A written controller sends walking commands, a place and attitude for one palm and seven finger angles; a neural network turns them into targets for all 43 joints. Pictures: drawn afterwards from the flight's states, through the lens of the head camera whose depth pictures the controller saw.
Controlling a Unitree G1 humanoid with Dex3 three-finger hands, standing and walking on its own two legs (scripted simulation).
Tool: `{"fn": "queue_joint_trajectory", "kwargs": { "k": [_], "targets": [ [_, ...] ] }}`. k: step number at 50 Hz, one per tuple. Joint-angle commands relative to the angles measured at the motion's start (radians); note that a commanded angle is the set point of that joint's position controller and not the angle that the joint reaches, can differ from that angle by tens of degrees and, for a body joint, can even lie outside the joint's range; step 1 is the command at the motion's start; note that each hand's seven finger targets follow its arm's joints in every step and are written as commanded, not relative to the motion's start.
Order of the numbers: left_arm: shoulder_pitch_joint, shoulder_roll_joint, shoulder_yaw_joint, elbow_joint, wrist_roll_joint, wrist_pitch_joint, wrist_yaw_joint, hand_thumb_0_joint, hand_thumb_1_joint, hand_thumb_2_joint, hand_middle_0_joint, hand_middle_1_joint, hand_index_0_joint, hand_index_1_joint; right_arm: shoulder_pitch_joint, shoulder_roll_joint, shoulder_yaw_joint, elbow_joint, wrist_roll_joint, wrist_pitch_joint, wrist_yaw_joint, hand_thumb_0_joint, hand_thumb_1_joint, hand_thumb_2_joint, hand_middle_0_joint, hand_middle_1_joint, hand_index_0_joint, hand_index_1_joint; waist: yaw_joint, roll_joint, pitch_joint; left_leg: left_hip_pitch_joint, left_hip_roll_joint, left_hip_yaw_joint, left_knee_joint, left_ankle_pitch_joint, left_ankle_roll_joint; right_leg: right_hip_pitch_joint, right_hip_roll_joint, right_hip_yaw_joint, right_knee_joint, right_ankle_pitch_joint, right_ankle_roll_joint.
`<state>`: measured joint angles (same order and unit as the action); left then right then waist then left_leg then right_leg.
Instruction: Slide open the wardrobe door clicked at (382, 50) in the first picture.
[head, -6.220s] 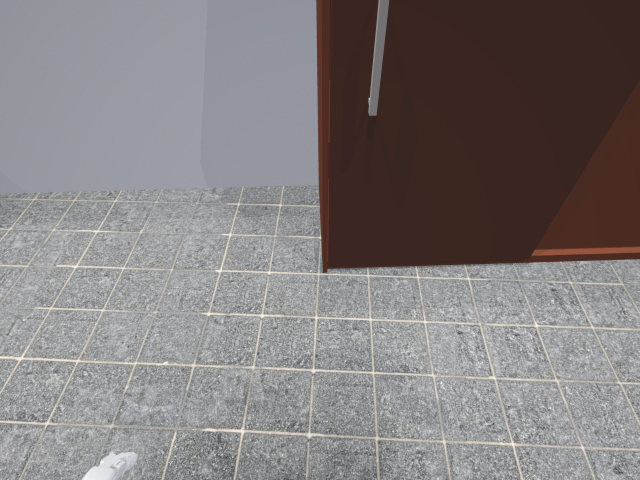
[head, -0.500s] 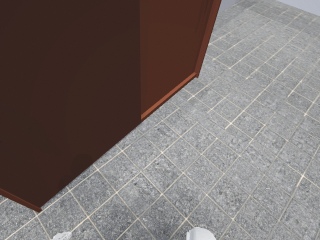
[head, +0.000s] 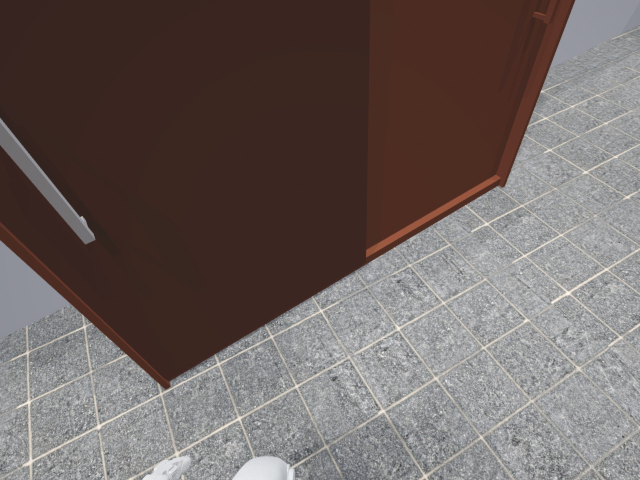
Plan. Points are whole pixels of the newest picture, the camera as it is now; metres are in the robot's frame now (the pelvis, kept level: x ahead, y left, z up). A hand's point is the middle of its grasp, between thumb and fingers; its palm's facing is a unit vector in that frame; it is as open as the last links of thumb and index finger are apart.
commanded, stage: turn to face it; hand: left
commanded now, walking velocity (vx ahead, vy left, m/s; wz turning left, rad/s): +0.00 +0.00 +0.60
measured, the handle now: (38, 173) +0.55 +0.47 +0.10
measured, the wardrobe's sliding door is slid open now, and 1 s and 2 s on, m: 0.00 0.00 0.00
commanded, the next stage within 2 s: take the last steps up to it in 0.92 s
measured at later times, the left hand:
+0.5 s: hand out of the picture -0.03 +0.30 -0.17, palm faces +0.34 -0.91 -0.23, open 7.4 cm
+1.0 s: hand out of the picture -0.04 +0.22 -0.15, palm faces +0.47 -0.84 -0.28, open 7.4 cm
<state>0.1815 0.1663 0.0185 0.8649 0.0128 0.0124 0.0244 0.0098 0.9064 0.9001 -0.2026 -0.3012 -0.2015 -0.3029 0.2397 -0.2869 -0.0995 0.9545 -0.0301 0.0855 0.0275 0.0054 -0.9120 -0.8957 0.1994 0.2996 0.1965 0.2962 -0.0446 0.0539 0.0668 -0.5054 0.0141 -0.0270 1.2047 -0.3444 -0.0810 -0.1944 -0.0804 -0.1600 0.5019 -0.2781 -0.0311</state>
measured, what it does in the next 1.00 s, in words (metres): steps on the spot, turning left: left foot, then right foot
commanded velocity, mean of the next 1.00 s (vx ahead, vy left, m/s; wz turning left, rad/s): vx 0.00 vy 0.00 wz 0.43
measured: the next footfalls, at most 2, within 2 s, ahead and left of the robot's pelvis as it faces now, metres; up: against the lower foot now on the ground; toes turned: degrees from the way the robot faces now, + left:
left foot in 0.28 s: +0.01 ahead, +0.15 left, +0.00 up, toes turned +17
right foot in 0.90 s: +0.04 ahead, -0.07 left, +0.00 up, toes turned +26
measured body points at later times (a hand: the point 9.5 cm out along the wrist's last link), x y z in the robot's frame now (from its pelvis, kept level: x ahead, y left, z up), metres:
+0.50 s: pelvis -0.03 +0.07 +0.00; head -0.01 +0.11 +0.45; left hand -0.05 +0.35 -0.16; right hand +0.15 -0.14 -0.12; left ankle -0.03 +0.14 -0.74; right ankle +0.01 -0.10 -0.65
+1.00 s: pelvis -0.04 +0.01 +0.00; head +0.00 -0.02 +0.45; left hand -0.06 +0.26 -0.12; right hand +0.09 -0.21 -0.17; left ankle -0.07 +0.13 -0.69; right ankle +0.00 -0.08 -0.74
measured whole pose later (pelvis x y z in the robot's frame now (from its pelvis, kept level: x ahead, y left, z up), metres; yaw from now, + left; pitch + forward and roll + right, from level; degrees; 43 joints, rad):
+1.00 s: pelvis -0.04 +0.01 +0.00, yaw +29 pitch -1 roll +1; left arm 0.18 0.16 0.02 0.91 0.01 0.03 0.03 0.01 0.91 0.90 -0.20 -0.30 -0.20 -0.30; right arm 0.29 -0.23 -0.08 0.99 -0.03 0.08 0.00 0.01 -0.91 -0.90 0.20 0.30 0.20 0.30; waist -0.04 0.06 0.04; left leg -0.47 -0.09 -0.08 0.92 -0.40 -0.02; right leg -0.20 -0.02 -0.05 0.51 -0.30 -0.03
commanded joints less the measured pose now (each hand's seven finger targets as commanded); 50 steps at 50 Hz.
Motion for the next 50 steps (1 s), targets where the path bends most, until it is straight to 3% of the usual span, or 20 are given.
{"fn": "queue_joint_trajectory", "kwargs": {
  "k": [1, 9, 12, 13, 14, 15, 16, 17, 18, 21, 28, 35, 39, 42, 43, 44, 45, 46, 48, 50],
  "targets": [
    [0.057, 0.212, 0.064, -0.054, 0.006, -0.022, 0.012, 0.0, 0.9, 0.9, -0.2, -0.3, -0.2, -0.3, -0.072, -0.049, -0.008, -0.088, 0.006, -0.013, 0.002, 0.0, -0.9, -0.9, 0.2, 0.3, 0.2, 0.3, 0.056, -0.22, -0.016, -0.081, 0.035, 0.018, -0.038, -0.019, -0.012, 0.066, -0.256, 0.156, -0.206, 0.206, -0.07],
    [0.105, 0.271, 0.086, -0.016, 0.02, -0.007, 0.005, 0.0, 0.9, 0.9, -0.2, -0.3, -0.2, -0.3, -0.147, -0.021, 0.021, -0.122, 0.021, -0.04, 0.002, 0.0, -0.9, -0.9, 0.2, 0.3, 0.2, 0.3, 0.094, -0.271, -0.098, 0.098, 0.026, 0.129, -0.438, -0.112, 0.016, 0.129, -0.311, 0.072, -0.089, 0.416, -0.088],
    [0.091, 0.274, 0.09, -0.007, 0.009, 0.002, -0.001, 0.0, 0.9, 0.9, -0.2, -0.3, -0.2, -0.3, -0.062, -0.05, 0.015, -0.108, 0.016, -0.054, -0.001, 0.0, -0.9, -0.9, 0.2, 0.3, 0.2, 0.3, 0.043, -0.225, -0.145, 0.292, 0.012, 0.149, -0.698, 0.092, 0.04, 0.054, -0.283, -0.013, 0.059, 0.372, -0.009],
    [0.094, 0.247, 0.087, -0.014, 0.001, 0.007, -0.004, 0.0, 0.9, 0.9, -0.2, -0.3, -0.2, -0.3, 0.004, -0.112, -0.001, -0.092, 0.014, -0.065, -0.002, 0.0, -0.9, -0.9, 0.2, 0.3, 0.2, 0.3, 0.004, -0.077, -0.195, 0.46, 0.085, 0.046, -0.805, 0.245, 0.07, -0.073, -0.243, -0.042, 0.228, 0.243, 0.041],
    [0.07, 0.179, 0.069, -0.056, -0.004, 0.008, -0.012, 0.0, 0.9, 0.9, -0.2, -0.3, -0.2, -0.3, 0.06, -0.229, -0.029, -0.093, 0.01, -0.072, -0.008, 0.0, -0.9, -0.9, 0.2, 0.3, 0.2, 0.3, -0.029, 0.25, -0.197, 0.611, 0.359, -0.312, -0.836, 0.633, 0.181, -0.377, -0.09, -0.053, 0.461, -0.304, 0.128],
    [0.008, 0.176, 0.058, -0.079, 0.004, 0.019, -0.005, 0.0, 0.9, 0.9, -0.2, -0.3, -0.2, -0.3, 0.119, -0.266, -0.033, -0.067, 0.017, -0.066, -0.016, 0.0, -0.9, -0.9, 0.2, 0.3, 0.2, 0.3, -0.053, 0.222, -0.213, 0.581, 0.433, -0.342, -0.82, 0.85, 0.269, -0.414, -0.063, 0.062, 0.581, -0.405, 0.127],
    [-0.015, 0.182, 0.06, -0.07, 0.009, 0.028, -0.001, 0.0, 0.9, 0.9, -0.2, -0.3, -0.2, -0.3, 0.101, -0.228, -0.025, -0.058, 0.014, -0.067, -0.027, 0.0, -0.9, -0.9, 0.2, 0.3, 0.2, 0.3, -0.041, 0.156, -0.176, 0.536, 0.398, -0.274, -0.822, 0.833, 0.271, -0.414, -0.082, 0.105, 0.631, -0.346, 0.12],
    [-0.028, 0.176, 0.067, -0.056, 0.005, 0.029, 0.001, 0.0, 0.9, 0.9, -0.2, -0.3, -0.2, -0.3, 0.055, -0.202, -0.017, -0.069, 0.011, -0.071, -0.038, 0.0, -0.9, -0.9, 0.2, 0.3, 0.2, 0.3, -0.029, 0.194, -0.144, 0.493, 0.34, -0.261, -0.819, 0.807, 0.256, -0.42, -0.076, 0.124, 0.664, -0.289, 0.125],
    [-0.022, 0.19, 0.071, -0.041, 0.002, 0.027, -0.004, 0.0, 0.9, 0.9, -0.2, -0.3, -0.2, -0.3, -0.005, -0.174, -0.006, -0.088, 0.011, -0.071, -0.042, 0.0, -0.9, -0.9, 0.2, 0.3, 0.2, 0.3, -0.005, 0.162, -0.11, 0.443, 0.296, -0.223, -0.823, 0.752, 0.244, -0.408, -0.067, 0.142, 0.687, -0.219, 0.129],
    [0.03, 0.191, 0.076, -0.005, 0.004, 0.027, -0.014, 0.0, 0.9, 0.9, -0.2, -0.3, -0.2, -0.3, -0.068, -0.145, 0.007, -0.111, 0.015, -0.079, -0.041, 0.0, -0.9, -0.9, 0.2, 0.3, 0.2, 0.3, 0.038, 0.067, -0.093, 0.393, 0.21, -0.162, -0.86, 0.619, 0.202, -0.363, -0.048, 0.143, 0.692, -0.089, 0.14],
    [-0.011, 0.187, 0.077, -0.017, 0.006, 0.031, -0.003, 0.0, 0.9, 0.9, -0.2, -0.3, -0.2, -0.3, -0.009, -0.122, 0.001, -0.098, 0.013, -0.077, -0.04, 0.0, -0.9, -0.9, 0.2, 0.3, 0.2, 0.3, 0.021, 0.055, -0.078, 0.387, 0.203, -0.265, -0.916, 0.392, 0.227, -0.36, -0.032, 0.176, 0.596, -0.055, 0.154],
    [-0.087, 0.156, 0.065, -0.046, 0.0, 0.027, 0.0, 0.0, 0.9, 0.9, -0.2, -0.3, -0.2, -0.3, 0.043, -0.114, -0.003, -0.08, 0.004, -0.072, -0.044, 0.0, -0.9, -0.9, 0.2, 0.3, 0.2, 0.3, -0.005, 0.073, -0.088, 0.384, 0.206, -0.384, -0.906, 0.349, 0.271, -0.296, 0.009, 0.182, 0.423, -0.152, 0.132],
    [-0.055, 0.133, 0.054, -0.043, -0.005, 0.019, 0.003, 0.0, 0.9, 0.9, -0.2, -0.3, -0.2, -0.3, 0.039, -0.108, -0.004, -0.072, 0.001, -0.066, -0.045, 0.0, -0.9, -0.9, 0.2, 0.3, 0.2, 0.3, 0.008, 0.079, -0.116, 0.344, 0.183, -0.403, -0.874, 0.404, 0.268, -0.17, 0.053, 0.168, 0.258, -0.164, 0.105],
    [0.032, 0.133, 0.055, -0.015, -0.012, 0.01, 0.009, 0.0, 0.9, 0.9, -0.2, -0.3, -0.2, -0.3, 0.016, -0.096, -0.003, -0.071, 0.007, -0.063, -0.041, 0.0, -0.9, -0.9, 0.2, 0.3, 0.2, 0.3, 0.047, 0.072, -0.138, 0.241, 0.138, -0.385, -0.837, 0.344, 0.228, 0.015, 0.072, 0.154, 0.035, -0.026, 0.089],
    [0.07, 0.145, 0.059, -0.001, -0.011, 0.003, 0.013, 0.0, 0.9, 0.9, -0.2, -0.3, -0.2, -0.3, 0.009, -0.078, 0.0, -0.069, 0.013, -0.062, -0.038, 0.0, -0.9, -0.9, 0.2, 0.3, 0.2, 0.3, 0.068, 0.033, -0.15, 0.168, 0.101, -0.356, -0.801, 0.266, 0.189, 0.13, 0.053, 0.16, -0.106, 0.062, 0.083],
    [0.093, 0.201, 0.067, 0.003, 0.0, -0.01, 0.018, 0.0, 0.9, 0.9, -0.2, -0.3, -0.2, -0.3, 0.024, -0.031, 0.005, -0.067, 0.022, -0.063, -0.033, 0.0, -0.9, -0.9, 0.2, 0.3, 0.2, 0.3, 0.074, -0.111, -0.157, 0.037, 0.032, -0.273, -0.678, 0.129, 0.131, 0.253, -0.082, 0.288, -0.22, 0.044, 0.049],
    [0.097, 0.277, 0.082, -0.004, 0.013, -0.016, 0.022, 0.0, 0.9, 0.9, -0.2, -0.3, -0.2, -0.3, 0.017, 0.02, 0.014, -0.095, 0.024, -0.065, -0.033, 0.0, -0.9, -0.9, 0.2, 0.3, 0.2, 0.3, 0.08, -0.353, -0.117, -0.119, -0.105, -0.078, -0.463, -0.136, 0.058, 0.254, -0.33, 0.539, -0.267, 0.064, -0.057],
    [0.067, 0.279, 0.075, -0.022, 0.007, -0.008, 0.021, 0.0, 0.9, 0.9, -0.2, -0.3, -0.2, -0.3, 0.001, -0.037, -0.005, -0.093, 0.011, -0.055, -0.037, 0.0, -0.9, -0.9, 0.2, 0.3, 0.2, 0.3, 0.077, -0.269, -0.09, -0.064, -0.082, -0.084, -0.278, -0.218, 0.058, 0.069, -0.395, 0.526, -0.267, 0.109, -0.123],
    [-0.045, 0.214, 0.071, -0.037, 0.002, -0.011, 0.022, 0.0, 0.9, 0.9, -0.2, -0.3, -0.2, -0.3, 0.027, -0.03, -0.009, -0.045, 0.004, -0.026, -0.027, 0.0, -0.9, -0.9, 0.2, 0.3, 0.2, 0.3, 0.021, -0.221, -0.009, -0.026, -0.047, -0.089, -0.087, -0.103, 0.056, -0.092, -0.274, 0.406, -0.298, -0.036, -0.105],
    [-0.068, 0.168, 0.054, -0.039, 0.0, -0.016, 0.016, 0.0, 0.9, 0.9, -0.2, -0.3, -0.2, -0.3, 0.064, -0.016, -0.007, -0.017, 0.004, -0.023, -0.018, 0.0, -0.9, -0.9, 0.2, 0.3, 0.2, 0.3, -0.006, -0.183, 0.036, -0.021, -0.029, -0.054, -0.017, -0.009, 0.044, -0.115, -0.192, 0.282, -0.271, 0.041, -0.065]
  ]
}}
